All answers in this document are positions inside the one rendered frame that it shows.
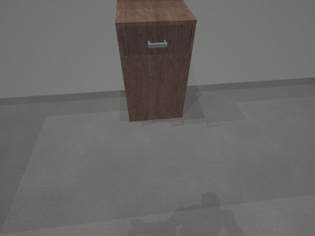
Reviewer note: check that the handle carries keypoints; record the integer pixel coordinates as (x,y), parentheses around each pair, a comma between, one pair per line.
(157,44)

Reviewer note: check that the cabinet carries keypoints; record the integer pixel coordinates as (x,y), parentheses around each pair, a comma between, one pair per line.
(155,85)

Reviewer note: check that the drawer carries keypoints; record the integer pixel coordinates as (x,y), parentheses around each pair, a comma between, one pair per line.
(135,39)

